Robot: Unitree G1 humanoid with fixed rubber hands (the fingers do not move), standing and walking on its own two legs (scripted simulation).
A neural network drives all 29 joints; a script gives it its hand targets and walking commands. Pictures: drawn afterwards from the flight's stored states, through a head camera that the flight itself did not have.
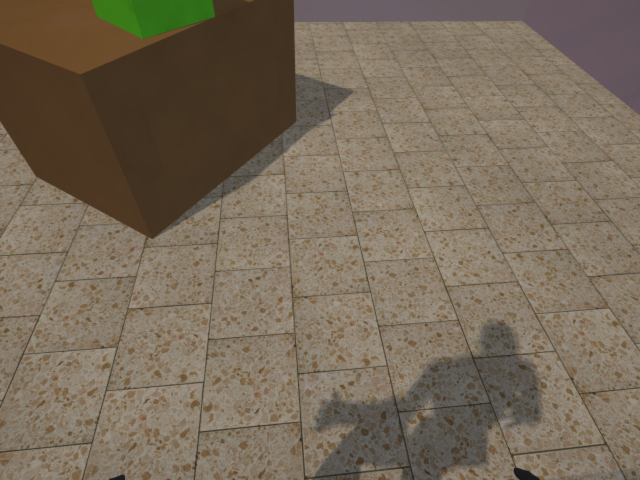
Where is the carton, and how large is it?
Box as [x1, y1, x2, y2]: [92, 0, 214, 38]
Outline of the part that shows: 92,0 97,16 142,38 214,16 211,0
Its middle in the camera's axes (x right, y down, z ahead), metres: -0.61 -0.94 +1.34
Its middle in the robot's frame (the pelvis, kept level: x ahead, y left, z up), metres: +1.67 +0.60 +0.08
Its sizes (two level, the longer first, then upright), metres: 0.305 0.297 0.268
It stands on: a pedestal, 0.70 m high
